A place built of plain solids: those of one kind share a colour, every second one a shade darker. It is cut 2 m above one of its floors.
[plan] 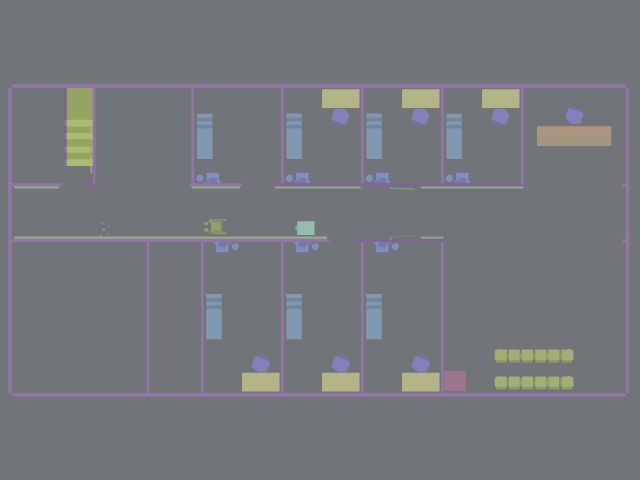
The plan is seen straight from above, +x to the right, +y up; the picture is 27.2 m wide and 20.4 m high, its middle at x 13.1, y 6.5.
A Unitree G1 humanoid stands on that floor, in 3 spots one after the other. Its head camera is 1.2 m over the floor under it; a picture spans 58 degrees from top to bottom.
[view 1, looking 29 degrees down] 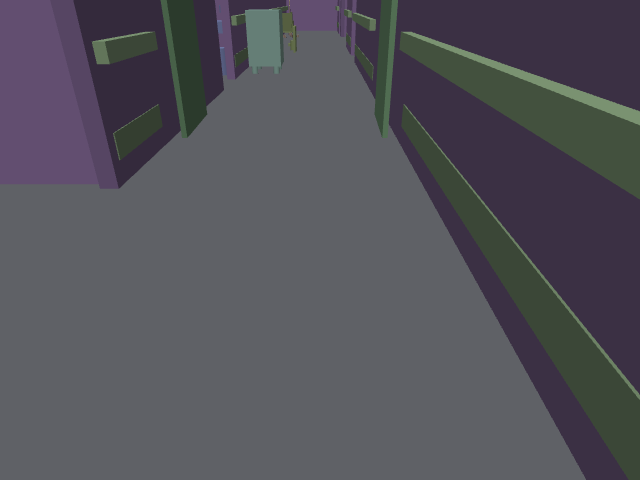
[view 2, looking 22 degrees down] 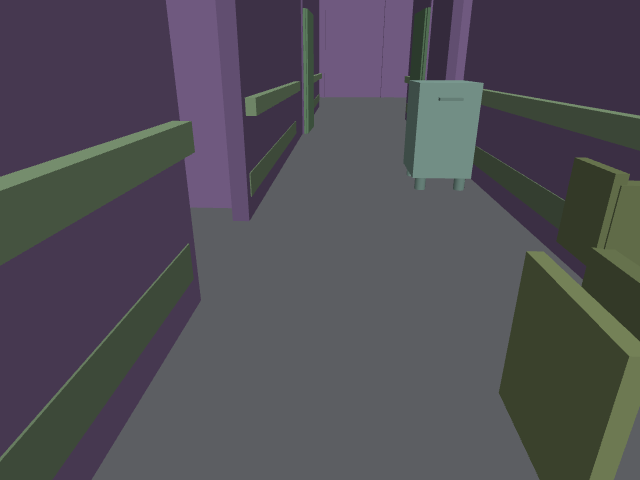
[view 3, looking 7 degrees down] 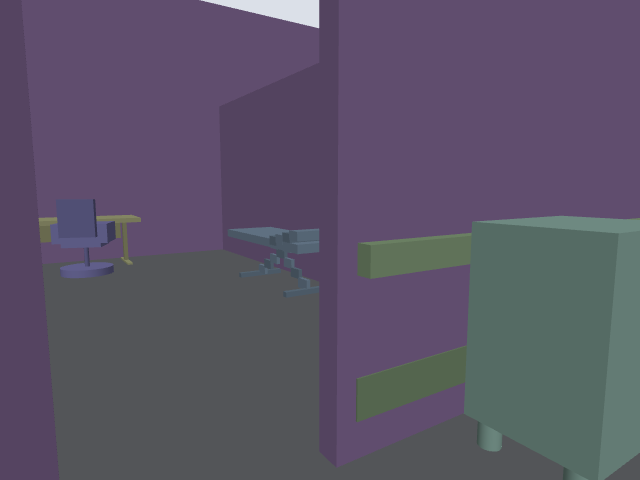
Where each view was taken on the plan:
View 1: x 21.38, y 8.02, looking -180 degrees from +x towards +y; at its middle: ground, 2.48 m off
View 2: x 7.75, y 8.02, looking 3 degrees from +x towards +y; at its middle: ground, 3.20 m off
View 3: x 14.50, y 7.97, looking -123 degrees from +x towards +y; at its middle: wall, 1.85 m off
